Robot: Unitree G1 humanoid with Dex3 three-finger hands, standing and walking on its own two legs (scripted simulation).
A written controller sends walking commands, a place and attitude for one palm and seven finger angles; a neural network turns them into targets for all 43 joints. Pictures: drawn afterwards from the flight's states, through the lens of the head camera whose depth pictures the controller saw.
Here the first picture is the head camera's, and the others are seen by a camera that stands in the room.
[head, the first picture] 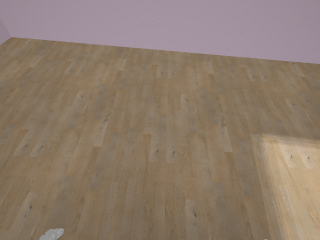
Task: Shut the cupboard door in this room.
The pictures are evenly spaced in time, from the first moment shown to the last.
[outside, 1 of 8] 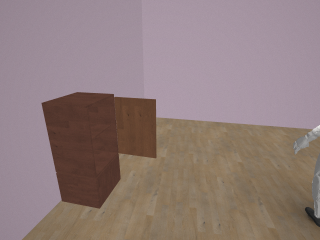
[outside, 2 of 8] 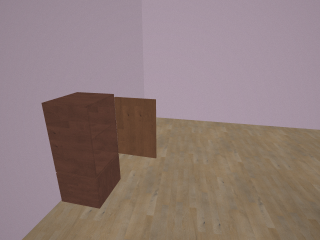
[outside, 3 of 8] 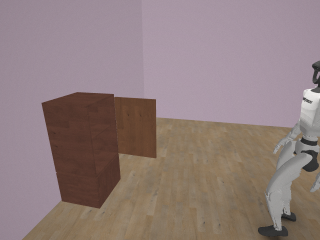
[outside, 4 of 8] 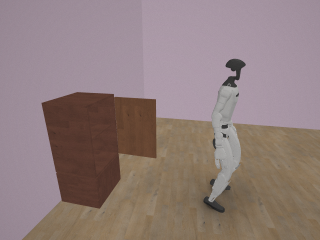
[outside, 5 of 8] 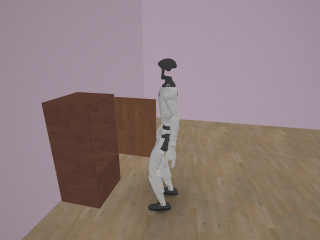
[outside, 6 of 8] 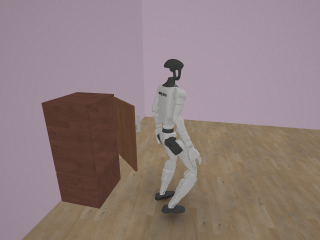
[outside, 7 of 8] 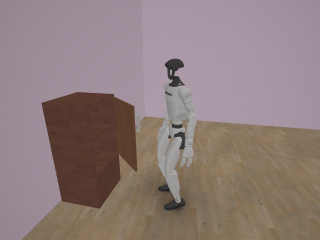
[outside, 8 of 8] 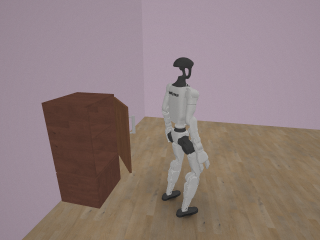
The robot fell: no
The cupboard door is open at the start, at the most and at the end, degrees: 89 96 40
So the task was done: no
